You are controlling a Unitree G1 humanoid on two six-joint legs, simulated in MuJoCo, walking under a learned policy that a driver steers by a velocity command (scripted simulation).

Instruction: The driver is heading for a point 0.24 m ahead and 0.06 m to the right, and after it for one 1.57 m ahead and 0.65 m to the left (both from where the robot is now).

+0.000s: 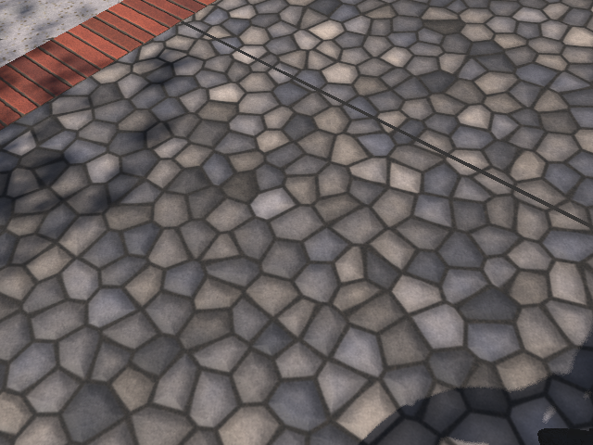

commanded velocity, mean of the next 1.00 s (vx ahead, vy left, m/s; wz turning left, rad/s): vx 0.50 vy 0.00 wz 0.32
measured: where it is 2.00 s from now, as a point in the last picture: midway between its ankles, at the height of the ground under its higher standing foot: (179, 236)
